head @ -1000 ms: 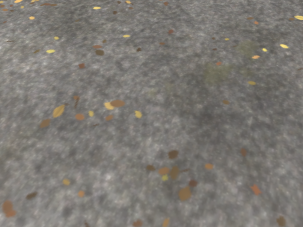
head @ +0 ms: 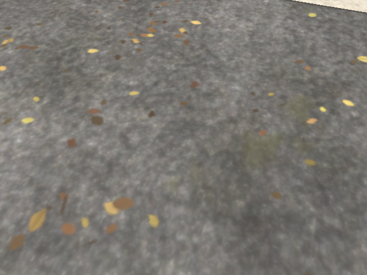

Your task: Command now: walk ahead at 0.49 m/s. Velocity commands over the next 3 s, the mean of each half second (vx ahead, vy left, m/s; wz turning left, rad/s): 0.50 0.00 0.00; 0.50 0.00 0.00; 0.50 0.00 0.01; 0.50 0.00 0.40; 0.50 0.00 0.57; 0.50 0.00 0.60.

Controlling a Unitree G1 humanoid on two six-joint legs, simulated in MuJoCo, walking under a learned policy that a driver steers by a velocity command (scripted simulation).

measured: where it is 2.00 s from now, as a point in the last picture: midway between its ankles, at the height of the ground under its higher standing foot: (188, 156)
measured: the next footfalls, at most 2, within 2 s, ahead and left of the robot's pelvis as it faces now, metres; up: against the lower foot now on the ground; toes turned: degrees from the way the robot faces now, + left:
right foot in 0.30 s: +0.34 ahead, -0.17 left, +0.00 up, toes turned -2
left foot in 0.86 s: +0.65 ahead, +0.07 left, +0.00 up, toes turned +3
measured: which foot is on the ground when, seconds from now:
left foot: down 0.00-0.32, up 0.34-0.84, down 0.86-1.00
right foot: up 0.00-0.28, down 0.30-0.86, up 0.88-1.00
